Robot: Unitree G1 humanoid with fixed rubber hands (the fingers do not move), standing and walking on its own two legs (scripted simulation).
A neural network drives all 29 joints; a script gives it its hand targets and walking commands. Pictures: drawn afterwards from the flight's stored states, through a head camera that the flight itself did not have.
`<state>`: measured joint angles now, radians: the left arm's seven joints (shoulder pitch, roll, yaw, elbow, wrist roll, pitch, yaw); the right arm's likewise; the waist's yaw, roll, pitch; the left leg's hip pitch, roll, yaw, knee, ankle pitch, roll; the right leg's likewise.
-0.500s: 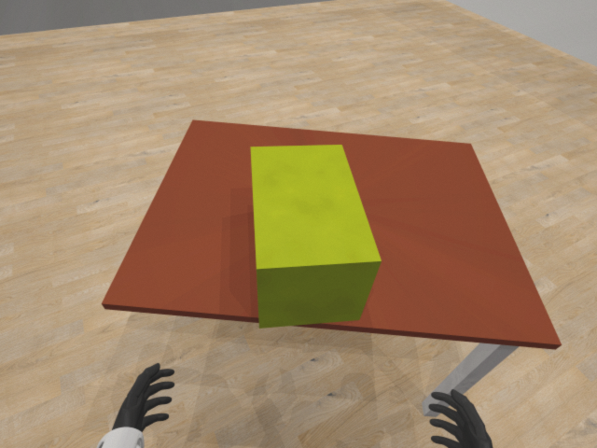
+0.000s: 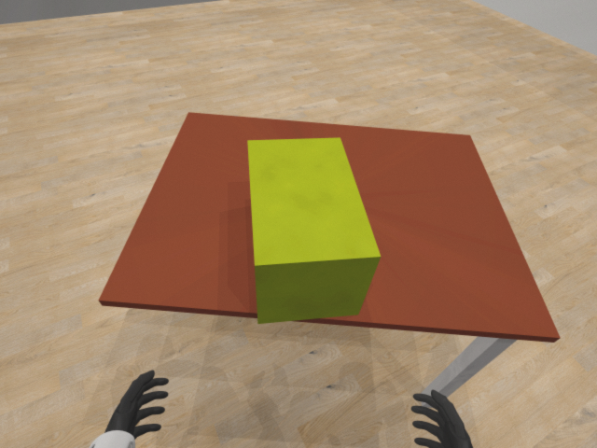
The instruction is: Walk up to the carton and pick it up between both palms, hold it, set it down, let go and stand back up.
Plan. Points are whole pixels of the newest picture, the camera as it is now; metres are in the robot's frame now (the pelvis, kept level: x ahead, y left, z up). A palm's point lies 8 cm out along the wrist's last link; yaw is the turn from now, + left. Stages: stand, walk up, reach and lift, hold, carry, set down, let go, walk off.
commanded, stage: let go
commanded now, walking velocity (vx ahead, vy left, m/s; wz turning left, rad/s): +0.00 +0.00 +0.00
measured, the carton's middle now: (301, 225) +0.51 +0.02 -0.07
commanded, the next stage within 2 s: stand in 0.54 s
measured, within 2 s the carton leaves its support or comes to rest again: neither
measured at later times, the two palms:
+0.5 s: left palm (124, 434) +0.13 +0.24 -0.09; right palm out of the picture +0.14 -0.22 -0.09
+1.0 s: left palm out of the picture +0.11 +0.28 -0.10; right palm out of the picture +0.12 -0.22 -0.10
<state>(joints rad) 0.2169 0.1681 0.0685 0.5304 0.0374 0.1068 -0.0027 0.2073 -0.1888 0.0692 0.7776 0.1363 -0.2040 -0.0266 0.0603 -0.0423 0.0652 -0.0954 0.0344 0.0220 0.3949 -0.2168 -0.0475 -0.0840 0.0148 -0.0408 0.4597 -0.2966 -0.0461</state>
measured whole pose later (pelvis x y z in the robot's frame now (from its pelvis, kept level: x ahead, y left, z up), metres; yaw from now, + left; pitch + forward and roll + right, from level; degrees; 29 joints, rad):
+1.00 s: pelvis +0.00 +0.01 +0.00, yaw +1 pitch -3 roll +0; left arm 0.22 0.27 0.07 0.66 0.04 0.02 0.00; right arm 0.20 -0.22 0.05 0.78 0.07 -0.02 0.00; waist 0.04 -0.04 0.05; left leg -0.18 0.05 0.00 0.49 -0.25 -0.04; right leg -0.12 0.03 -0.06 0.46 -0.29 -0.04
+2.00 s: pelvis -0.01 +0.01 +0.00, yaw +1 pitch -4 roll -1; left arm 0.22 0.28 0.07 0.81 0.04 -0.01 0.00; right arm 0.20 -0.24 0.05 0.78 0.07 -0.01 -0.01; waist 0.04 -0.04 0.04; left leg -0.18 0.05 0.00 0.50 -0.25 -0.03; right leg -0.11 0.03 -0.06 0.46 -0.28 -0.03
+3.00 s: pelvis -0.01 +0.01 +0.00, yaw +1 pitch -5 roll +0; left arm 0.22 0.28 0.07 0.86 0.04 -0.01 0.00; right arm 0.20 -0.25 0.05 0.78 0.07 -0.01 -0.01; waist 0.04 -0.04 0.04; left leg -0.15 0.05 0.00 0.47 -0.23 -0.03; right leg -0.09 0.03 -0.06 0.44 -0.27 -0.03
